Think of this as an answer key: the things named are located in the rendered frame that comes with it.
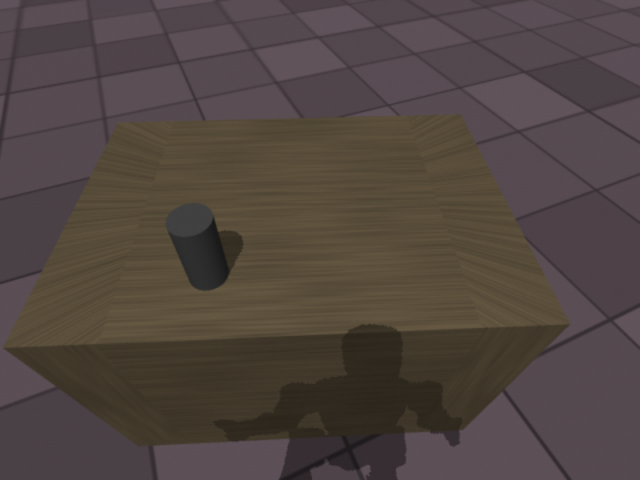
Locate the can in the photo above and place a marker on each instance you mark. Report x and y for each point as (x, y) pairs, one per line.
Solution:
(194, 233)

